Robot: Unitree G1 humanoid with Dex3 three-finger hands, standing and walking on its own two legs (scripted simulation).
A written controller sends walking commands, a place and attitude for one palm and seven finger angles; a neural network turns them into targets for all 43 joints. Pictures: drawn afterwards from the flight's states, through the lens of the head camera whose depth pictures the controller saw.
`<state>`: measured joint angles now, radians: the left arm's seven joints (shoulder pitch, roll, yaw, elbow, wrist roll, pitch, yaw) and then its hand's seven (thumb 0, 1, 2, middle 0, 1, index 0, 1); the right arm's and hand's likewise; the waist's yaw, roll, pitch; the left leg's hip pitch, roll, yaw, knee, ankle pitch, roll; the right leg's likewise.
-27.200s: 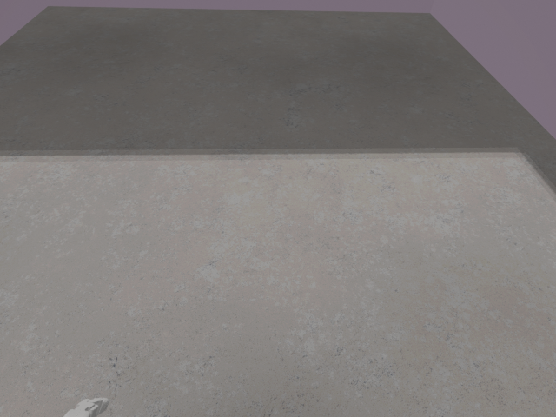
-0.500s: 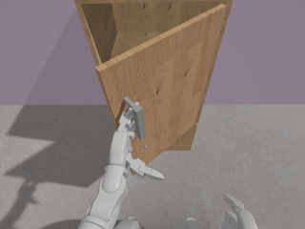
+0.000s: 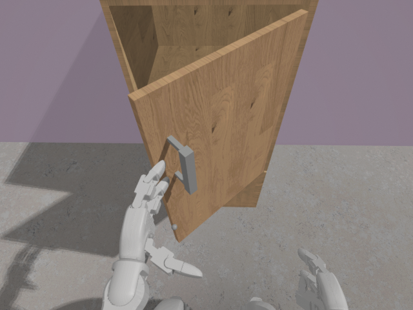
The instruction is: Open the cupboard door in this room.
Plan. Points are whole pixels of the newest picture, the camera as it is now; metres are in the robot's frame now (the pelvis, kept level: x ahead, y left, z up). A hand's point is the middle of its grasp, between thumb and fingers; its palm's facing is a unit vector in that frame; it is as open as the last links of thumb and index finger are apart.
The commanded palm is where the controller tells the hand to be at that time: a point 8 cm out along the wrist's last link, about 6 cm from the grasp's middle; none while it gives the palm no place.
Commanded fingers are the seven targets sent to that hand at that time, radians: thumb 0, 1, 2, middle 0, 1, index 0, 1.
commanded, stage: slide the hand sideways off the handle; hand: left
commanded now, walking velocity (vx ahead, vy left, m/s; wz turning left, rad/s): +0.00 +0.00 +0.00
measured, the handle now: (182, 166) +0.37 +0.07 +0.08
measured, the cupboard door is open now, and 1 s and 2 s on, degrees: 43 43 43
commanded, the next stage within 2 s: draw the hand back to the body in 0.42 s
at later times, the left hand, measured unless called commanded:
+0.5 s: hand (143, 242) +0.22 +0.12 +0.06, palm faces +0.00 -1.00 -0.03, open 16.3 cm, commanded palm +0.20 +0.17 +0.06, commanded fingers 0.00 -0.50 0.30 -0.15 -0.30 -0.15 -0.30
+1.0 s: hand (97, 239) +0.20 +0.17 +0.12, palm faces +0.03 -1.00 -0.07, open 16.3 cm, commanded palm +0.17 +0.23 +0.13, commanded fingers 0.00 -0.32 0.38 -0.16 -0.30 -0.16 -0.30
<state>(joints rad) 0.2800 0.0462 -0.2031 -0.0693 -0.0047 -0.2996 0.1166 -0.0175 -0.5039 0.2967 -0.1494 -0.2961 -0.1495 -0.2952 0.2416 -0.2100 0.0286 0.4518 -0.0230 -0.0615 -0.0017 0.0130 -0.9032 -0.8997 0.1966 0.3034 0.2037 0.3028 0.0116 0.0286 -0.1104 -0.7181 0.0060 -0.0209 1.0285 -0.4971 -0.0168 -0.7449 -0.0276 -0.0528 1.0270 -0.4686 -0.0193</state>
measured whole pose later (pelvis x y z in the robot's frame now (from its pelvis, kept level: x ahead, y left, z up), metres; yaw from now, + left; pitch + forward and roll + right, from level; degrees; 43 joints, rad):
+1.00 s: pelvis +0.01 +0.01 +0.01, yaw +0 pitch +7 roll -2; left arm 0.55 0.21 0.07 -0.38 -0.22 -0.18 -0.14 -0.02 -0.49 0.30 -0.15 -0.30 -0.15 -0.30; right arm 0.29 -0.24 0.05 0.44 0.03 -0.15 -0.06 0.01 -0.90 -0.90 0.20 0.30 0.20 0.30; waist 0.03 0.06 -0.12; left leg -0.59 0.01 -0.04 0.97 -0.50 -0.01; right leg -0.59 -0.02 -0.07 0.92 -0.45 0.00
